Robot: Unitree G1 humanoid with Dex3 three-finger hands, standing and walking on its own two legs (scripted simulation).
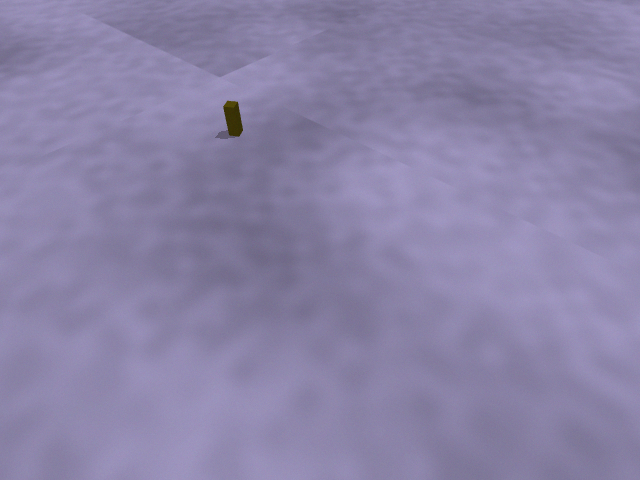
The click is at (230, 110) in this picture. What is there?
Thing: carton on end
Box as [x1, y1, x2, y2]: [223, 101, 242, 135]
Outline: 227,101 223,107 229,135 239,135 242,130 237,102
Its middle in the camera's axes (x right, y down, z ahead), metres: -0.49 -0.66 +2.20
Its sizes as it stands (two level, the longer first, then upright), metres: 0.065 0.061 0.180
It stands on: the floor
